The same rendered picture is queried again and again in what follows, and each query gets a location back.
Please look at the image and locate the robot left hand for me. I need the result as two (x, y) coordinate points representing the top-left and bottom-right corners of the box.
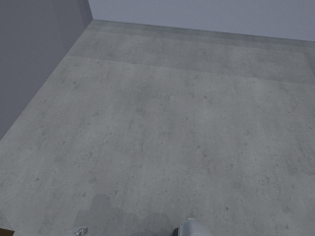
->
(65, 226), (89, 236)

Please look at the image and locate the robot right thigh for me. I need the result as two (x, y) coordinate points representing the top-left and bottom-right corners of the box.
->
(178, 220), (214, 236)

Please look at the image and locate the right robot shin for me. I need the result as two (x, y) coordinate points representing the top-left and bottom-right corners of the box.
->
(185, 218), (196, 222)

